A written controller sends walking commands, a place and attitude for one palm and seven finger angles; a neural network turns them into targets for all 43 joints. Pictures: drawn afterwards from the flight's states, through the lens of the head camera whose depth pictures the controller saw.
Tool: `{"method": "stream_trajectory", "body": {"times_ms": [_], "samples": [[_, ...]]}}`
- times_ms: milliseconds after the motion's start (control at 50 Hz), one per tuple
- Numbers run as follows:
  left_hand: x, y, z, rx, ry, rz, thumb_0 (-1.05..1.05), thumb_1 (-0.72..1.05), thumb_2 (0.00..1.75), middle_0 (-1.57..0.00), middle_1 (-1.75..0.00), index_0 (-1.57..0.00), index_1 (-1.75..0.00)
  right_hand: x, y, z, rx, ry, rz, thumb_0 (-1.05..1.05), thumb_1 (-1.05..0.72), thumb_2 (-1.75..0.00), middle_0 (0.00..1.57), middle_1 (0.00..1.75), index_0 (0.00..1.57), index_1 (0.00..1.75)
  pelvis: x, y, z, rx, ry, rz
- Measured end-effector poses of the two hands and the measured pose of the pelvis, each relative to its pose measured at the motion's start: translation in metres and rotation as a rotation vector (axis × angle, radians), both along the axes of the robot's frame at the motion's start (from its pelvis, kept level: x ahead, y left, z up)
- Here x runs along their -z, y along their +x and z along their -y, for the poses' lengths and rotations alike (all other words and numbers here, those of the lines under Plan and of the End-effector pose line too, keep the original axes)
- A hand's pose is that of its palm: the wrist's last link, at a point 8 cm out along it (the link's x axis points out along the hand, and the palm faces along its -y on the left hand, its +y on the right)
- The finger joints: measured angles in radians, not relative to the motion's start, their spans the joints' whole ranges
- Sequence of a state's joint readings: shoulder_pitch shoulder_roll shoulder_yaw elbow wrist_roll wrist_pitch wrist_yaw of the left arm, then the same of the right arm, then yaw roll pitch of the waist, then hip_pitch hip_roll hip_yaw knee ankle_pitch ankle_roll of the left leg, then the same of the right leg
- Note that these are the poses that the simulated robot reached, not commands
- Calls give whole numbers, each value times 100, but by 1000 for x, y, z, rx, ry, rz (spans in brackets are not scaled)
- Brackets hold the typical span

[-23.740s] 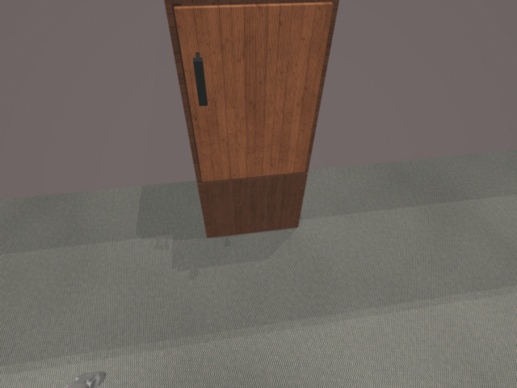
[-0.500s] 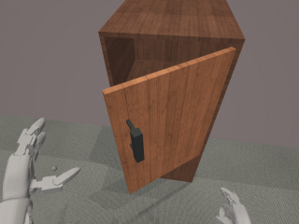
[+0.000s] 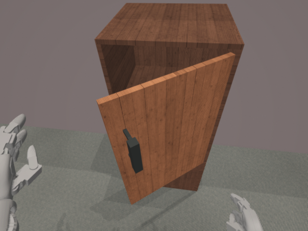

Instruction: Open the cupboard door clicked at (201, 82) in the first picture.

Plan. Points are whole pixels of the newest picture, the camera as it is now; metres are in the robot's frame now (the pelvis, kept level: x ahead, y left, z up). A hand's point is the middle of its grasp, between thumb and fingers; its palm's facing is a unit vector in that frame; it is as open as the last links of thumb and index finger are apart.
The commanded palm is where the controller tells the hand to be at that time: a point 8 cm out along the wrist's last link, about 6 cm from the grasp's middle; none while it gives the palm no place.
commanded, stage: draw the hand back to the body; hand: left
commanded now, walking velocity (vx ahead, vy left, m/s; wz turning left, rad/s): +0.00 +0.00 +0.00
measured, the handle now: (132, 150) +0.31 +0.11 +0.05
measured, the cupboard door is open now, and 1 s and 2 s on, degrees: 38 38 38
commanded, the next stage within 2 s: step back with the hand held close in 0.18 s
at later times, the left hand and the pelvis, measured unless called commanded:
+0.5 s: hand (40, 172) +0.18 +0.25 +0.15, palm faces +0.38 -0.80 -0.46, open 7.4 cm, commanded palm +0.12 +0.29 +0.17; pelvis -0.03 -0.01 +0.00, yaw -1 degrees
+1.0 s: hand out of the picture +0.07 +0.30 +0.15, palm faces +0.46 -0.74 -0.49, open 7.4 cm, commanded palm +0.00 +0.33 +0.17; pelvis -0.12 +0.03 -0.02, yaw +2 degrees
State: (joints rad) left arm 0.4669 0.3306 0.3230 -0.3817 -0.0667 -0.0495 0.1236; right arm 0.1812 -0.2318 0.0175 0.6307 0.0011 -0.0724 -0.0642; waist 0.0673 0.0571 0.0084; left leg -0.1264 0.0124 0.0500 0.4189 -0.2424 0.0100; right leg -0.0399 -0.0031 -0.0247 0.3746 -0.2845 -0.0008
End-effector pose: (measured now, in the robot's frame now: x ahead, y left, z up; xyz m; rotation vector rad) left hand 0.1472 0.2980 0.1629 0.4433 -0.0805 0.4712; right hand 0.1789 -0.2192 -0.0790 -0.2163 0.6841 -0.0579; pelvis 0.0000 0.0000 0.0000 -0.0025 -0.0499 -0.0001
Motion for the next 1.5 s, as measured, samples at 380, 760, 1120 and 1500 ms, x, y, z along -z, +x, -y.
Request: {"method": "stream_trajectory", "body": {"times_ms": [380,760,1120,1500], "samples": [[-10,-12,13,24,38,39,1,89,90,-21,-30,-21,-30,1,-18,18,27,-2,0,1,-90,-90,20,30,20,29,0,-15,14,-1,-11,6],[-5,-42,-10,163,127,12,1,89,90,-21,-30,-21,-30,-9,-89,13,158,-75,-54,1,-90,-90,20,30,20,29,5,-69,-18,34,-19,-38],[-6,-153,-32,50,139,116,1,89,90,-21,-30,-21,-30,17,-158,-31,24,-40,-68,1,-90,-90,20,30,21,30,18,-145,-33,-25,-29,-32],[-16,-211,-20,191,118,133,1,89,90,-21,-30,-20,-30,-9,-258,-29,78,-41,-5,1,-90,-90,20,30,21,30,8,-239,-29,14,-38,-119]]}}
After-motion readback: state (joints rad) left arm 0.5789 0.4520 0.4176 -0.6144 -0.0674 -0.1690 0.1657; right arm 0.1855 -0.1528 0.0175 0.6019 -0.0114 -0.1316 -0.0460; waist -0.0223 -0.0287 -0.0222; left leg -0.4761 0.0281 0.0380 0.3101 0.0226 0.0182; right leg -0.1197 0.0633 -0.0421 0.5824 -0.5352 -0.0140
